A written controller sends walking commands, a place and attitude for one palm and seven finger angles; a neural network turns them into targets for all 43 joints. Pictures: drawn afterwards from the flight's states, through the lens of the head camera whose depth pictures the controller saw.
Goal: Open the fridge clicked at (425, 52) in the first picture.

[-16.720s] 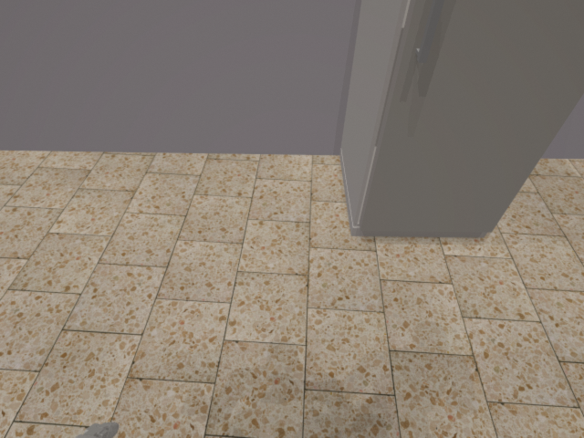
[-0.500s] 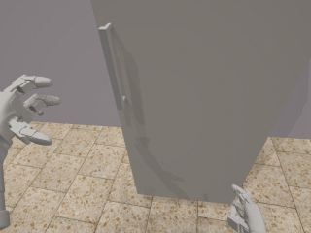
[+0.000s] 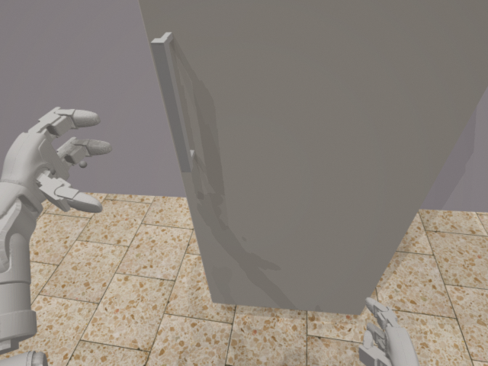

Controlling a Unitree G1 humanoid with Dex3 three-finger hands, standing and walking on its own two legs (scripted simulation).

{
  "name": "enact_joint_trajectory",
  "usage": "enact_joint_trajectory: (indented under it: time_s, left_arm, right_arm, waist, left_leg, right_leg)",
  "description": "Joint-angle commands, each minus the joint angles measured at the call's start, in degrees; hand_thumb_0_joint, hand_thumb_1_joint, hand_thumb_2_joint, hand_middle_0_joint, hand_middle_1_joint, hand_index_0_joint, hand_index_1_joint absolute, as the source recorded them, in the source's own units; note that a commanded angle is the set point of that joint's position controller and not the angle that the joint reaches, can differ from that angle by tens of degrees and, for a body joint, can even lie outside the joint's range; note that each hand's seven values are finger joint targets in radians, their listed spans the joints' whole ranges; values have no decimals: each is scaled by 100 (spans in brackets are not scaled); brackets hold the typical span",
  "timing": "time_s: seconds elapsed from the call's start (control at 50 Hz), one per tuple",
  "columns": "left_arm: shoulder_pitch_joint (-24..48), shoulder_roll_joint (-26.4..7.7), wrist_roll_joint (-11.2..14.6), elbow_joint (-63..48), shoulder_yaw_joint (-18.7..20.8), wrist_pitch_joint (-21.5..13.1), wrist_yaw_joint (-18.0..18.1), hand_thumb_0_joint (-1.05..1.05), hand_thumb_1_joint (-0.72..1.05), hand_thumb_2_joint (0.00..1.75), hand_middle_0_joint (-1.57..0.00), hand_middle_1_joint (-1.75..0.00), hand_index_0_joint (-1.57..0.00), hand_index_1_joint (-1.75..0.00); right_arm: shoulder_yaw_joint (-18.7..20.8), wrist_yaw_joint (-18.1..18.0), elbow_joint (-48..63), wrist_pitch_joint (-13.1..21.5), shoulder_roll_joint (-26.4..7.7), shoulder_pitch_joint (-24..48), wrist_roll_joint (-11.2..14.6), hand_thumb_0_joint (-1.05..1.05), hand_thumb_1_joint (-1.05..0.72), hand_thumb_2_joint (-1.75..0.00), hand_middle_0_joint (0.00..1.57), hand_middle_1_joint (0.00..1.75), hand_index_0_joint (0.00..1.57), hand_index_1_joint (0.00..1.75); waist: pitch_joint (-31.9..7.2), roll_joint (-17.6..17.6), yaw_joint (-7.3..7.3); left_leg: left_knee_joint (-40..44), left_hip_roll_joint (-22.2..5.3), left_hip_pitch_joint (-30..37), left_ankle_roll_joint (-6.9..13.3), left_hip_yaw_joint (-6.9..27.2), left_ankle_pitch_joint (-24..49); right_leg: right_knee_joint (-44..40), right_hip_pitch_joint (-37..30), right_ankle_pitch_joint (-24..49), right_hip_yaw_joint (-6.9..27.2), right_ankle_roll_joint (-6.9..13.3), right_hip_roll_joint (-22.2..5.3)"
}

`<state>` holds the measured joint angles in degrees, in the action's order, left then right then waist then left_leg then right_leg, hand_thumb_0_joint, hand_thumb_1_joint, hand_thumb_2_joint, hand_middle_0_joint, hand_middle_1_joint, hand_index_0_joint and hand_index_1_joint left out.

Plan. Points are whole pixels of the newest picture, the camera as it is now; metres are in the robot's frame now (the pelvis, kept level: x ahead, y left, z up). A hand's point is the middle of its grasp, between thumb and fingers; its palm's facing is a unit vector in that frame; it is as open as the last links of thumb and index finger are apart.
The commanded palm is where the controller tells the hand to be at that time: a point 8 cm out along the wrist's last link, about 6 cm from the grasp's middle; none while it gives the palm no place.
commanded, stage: move the hooked fingers beside the handle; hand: left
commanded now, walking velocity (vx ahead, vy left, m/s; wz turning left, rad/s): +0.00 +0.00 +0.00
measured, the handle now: (178, 109) +0.50 +0.18 +0.20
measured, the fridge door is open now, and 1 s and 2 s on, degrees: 0 0 0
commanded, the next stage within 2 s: none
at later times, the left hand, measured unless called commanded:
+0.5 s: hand (117, 140) +0.38 +0.24 +0.21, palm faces +0.04 -1.00 -0.03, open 14.0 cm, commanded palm +0.35 +0.30 +0.22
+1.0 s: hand (129, 126) +0.42 +0.24 +0.21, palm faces +0.04 -1.00 -0.03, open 14.0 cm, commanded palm +0.40 +0.29 +0.22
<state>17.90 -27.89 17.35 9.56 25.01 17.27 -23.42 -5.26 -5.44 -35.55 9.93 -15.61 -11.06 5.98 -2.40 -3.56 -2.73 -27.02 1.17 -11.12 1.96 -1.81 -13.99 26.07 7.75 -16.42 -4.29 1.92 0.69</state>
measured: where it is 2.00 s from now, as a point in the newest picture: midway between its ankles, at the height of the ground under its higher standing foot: outside the picture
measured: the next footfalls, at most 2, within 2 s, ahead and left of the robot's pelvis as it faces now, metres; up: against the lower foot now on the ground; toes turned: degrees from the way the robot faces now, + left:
none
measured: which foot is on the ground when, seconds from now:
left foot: down 0.00-1.00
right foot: down 0.00-1.00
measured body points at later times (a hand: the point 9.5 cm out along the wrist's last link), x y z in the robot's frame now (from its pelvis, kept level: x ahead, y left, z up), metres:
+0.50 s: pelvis +0.00 +0.01 +0.00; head -0.01 -0.01 +0.45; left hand +0.37 +0.30 +0.22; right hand +0.17 -0.23 -0.08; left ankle +0.01 +0.10 -0.74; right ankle -0.02 -0.09 -0.74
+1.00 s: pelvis +0.02 +0.00 +0.00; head +0.02 -0.01 +0.45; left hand +0.41 +0.29 +0.22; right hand +0.14 -0.26 -0.10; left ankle +0.01 +0.10 -0.74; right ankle -0.02 -0.09 -0.74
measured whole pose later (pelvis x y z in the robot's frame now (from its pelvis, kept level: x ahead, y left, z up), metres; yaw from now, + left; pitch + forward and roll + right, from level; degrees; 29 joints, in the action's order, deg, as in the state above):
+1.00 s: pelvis +0.02 +0.00 +0.00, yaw -1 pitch +2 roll +0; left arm 37.9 -29.3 12.0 36.1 21.9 9.0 -19.7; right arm -3.5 -5.6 -36.9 6.3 -16.6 -16.0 5.3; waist -2.5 -2.2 0.7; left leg -26.4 0.7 -14.0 1.9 -2.3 -14.6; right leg 24.6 10.5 -16.2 -3.6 2.0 1.3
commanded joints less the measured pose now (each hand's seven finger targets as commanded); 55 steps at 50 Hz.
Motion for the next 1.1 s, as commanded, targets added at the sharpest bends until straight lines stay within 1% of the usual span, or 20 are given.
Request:
enact_joint_trajectory:
  time_s: [0.0, 0.02, 0.08, 0.16, 0.3, 0.36, 0.46, 0.5, 0.58, 0.62, 0.72, 0.78, 0.82, 0.86, 0.88, 0.9, 0.96, 0.98, 1.04, 1.08]
  left_arm:
    - [2176, -1703, 97, -975, 527, -365, 135, 0, -50, 30, -30, -120, -30, -120]
    - [2456, -1550, 59, -942, 323, -362, 152, 0, -50, 30, -30, -120, -30, -120]
    - [2586, -1548, -10, -636, 238, -300, 224, 0, -50, 30, -30, -120, -30, -120]
    - [3334, -1239, -100, -762, -266, -432, 285, 0, -50, 30, -30, -120, -30, -120]
    - [3746, -1407, -184, 11, -124, -574, 495, 0, -50, 30, -30, -120, -30, -120]
    - [3449, -1497, -251, 322, -13, -540, 589, 0, -50, 30, -30, -120, -30, -120]
    - [3632, -1769, -343, 710, 138, -579, 612, 0, -50, 30, -30, -120, -30, -120]
    - [3882, -1887, -369, 609, 198, -695, 579, 0, -50, 30, -30, -120, -30, -120]
    - [4520, -1655, -358, 346, -137, -961, 455, 0, -50, 30, -30, -120, -30, -120]
    - [4375, -1681, -330, 405, -46, -1024, 403, 0, -50, 30, -30, -120, -30, -120]
    - [3882, -1612, -249, 1398, -1, -759, 315, 0, -50, 30, -30, -120, -30, -120]
    - [4065, -1923, -329, 1718, 128, -688, 348, 0, -50, 30, -30, -120, -30, -120]
    - [4430, -2061, -434, 1421, 141, -843, 405, 0, -50, 30, -30, -120, -30, -120]
    - [4970, -1855, -443, 926, -164, -1107, 434, 0, -50, 30, -30, -120, -30, -120]
    - [5141, -2087, -468, 736, 40, -1235, 458, 0, -50, 30, -30, -120, -30, -120]
    - [5128, -2038, -456, 731, 35, -1324, 448, 0, -50, 30, -30, -120, -30, -120]
    - [4906, -2022, -315, 1546, 117, -1359, 333, 0, -50, 30, -30, -120, -30, -120]
    - [4780, -2054, -314, 1928, 197, -1276, 288, 0, -50, 30, -30, -120, -30, -120]
    - [4857, -1899, -463, 2843, -93, -1023, 270, 0, -50, 30, -30, -120, -30, -120]
    - [4923, -1914, -572, 2820, -190, -1008, 300, 0, -50, 30, -30, -120, -30, -120]
  right_arm:
    - [276, -28, 936, 278, -620, 891, -14, 0, -90, -90, 20, 30, 20, 30]
    - [273, -47, 905, 270, -618, 894, -2, 0, -90, -90, 20, 30, 20, 30]
    - [285, -75, 858, 240, -645, 848, -3, 0, -90, -90, 20, 30, 20, 30]
    - [268, -121, 834, 233, -621, 808, -4, 0, -90, -90, 20, 30, 20, 30]
    - [268, -139, 696, 187, -662, 666, -36, 0, -90, -90, 20, 30, 20, 30]
    - [294, -88, 711, 124, -691, 569, -57, 0, -90, -90, 20, 30, 20, 30]
    - [342, -69, 732, 5, -720, 428, -52, 0, -90, -90, 20, 30, 20, 30]
    - [362, -69, 761, -6, -726, 371, -43, 0, -90, -90, 20, 30, 20, 30]
    - [381, -81, 741, 32, -730, 244, -42, 0, -90, -90, 20, 30, 20, 30]
    - [410, -76, 710, 67, -746, 162, -62, 0, -90, -90, 20, 30, 20, 30]
    - [452, -54, 604, -28, -836, 13, -31, 0, -90, -90, 20, 30, 20, 30]
    - [465, -52, 600, -117, -886, -37, -13, 0, -90, -90, 20, 30, 20, 30]
    - [484, -47, 654, -131, -857, -80, -31, 0, -90, -90, 20, 30, 20, 30]
    - [483, -41, 708, -121, -807, -98, -48, 0, -90, -90, 20, 30, 20, 30]
    - [492, -41, 697, -102, -824, -146, -72, 0, -90, -90, 20, 30, 20, 30]
    - [485, -39, 683, -96, -816, -190, -93, 0, -90, -90, 20, 30, 20, 30]
    - [493, -68, 532, -136, -853, -320, -88, 0, -90, -90, 20, 30, 20, 30]
    - [485, -71, 495, -148, -873, -325, -69, 0, -90, -90, 20, 30, 20, 30]
    - [483, -80, 405, -215, -916, -398, -23, 0, -90, -90, 20, 30, 20, 30]
    - [497, -44, 494, -264, -927, -410, -21, 0, -90, -90, 20, 30, 20, 30]
  waist:
    - [-1031, 16, -12]
    - [-933, -93, 70]
    - [-838, -111, 91]
    - [-1033, -155, 219]
    - [-1199, -34, 191]
    - [-1262, 151, 71]
    - [-1258, 335, 125]
    - [-1406, 155, 181]
    - [-1656, -290, 334]
    - [-1769, -339, 308]
    - [-1282, 341, 294]
    - [-1130, 391, 310]
    - [-1484, 25, 323]
    - [-1805, -189, 422]
    - [-2081, -321, 415]
    - [-2204, -342, 425]
    - [-1866, 295, 460]
    - [-1684, 330, 438]
    - [-1047, 130, 510]
    - [-1232, -88, 461]
  left_leg:
    - [238, -104, 855, 45, 455, 1344]
    - [268, -113, 887, 33, 466, 1224]
    - [316, -129, 852, 33, 501, 1028]
    - [350, -160, 1067, 34, 568, 957]
    - [431, -152, 1024, 3, 615, 967]
    - [438, -173, 900, -14, 587, 1217]
    - [377, -175, 753, 52, 446, 1334]
    - [328, -165, 857, 68, 404, 1501]
    - [230, -178, 1223, 51, 429, 1867]
    - [185, -180, 1369, 39, 453, 2031]
    - [206, -157, 788, 82, 368, 1734]
    - [197, -137, 536, 119, 294, 1519]
    - [137, -138, 711, 113, 305, 1748]
    - [28, -157, 1043, 119, 321, 2096]
    - [-5, -158, 1233, 114, 376, 2306]
    - [-24, -164, 1367, 102, 398, 2461]
    - [-12, -167, 1021, 149, 313, 2174]
    - [24, -156, 842, 159, 273, 1985]
    - [82, -141, 408, 130, 259, 1423]
    - [39, -126, 434, 128, 260, 1598]
  right_leg:
    - [-353, 370, 1668, 211, -41, -85]
    - [-383, 488, 1497, 204, -36, -81]
    - [-460, 584, 1229, 220, -15, -82]
    - [-494, 615, 1071, 222, 3, -81]
    - [-493, 503, 1100, 219, 30, -85]
    - [-464, 346, 1303, 208, 41, -90]
    - [-462, 248, 1578, 281, 7, -104]
    - [-428, 196, 1801, 305, 8, -97]
    - [-392, 293, 2022, 298, 32, -65]
    - [-373, 317, 2110, 290, 40, -52]
    - [-357, 400, 2151, 263, -12, -58]
    - [-376, 436, 2089, 333, -40, -91]
    - [-304, 333, 2237, 355, -18, -98]
    - [-263, 312, 2418, 359, 0, -83]
    - [-244, 261, 2542, 372, 4, -52]
    - [-218, 235, 2628, 367, 3, -42]
    - [-277, 203, 2656, 360, -37, -39]
    - [-268, 258, 2646, 381, -52, -45]
    - [-329, 698, 2091, 355, -43, -88]
    - [-274, 639, 2179, 372, -18, -98]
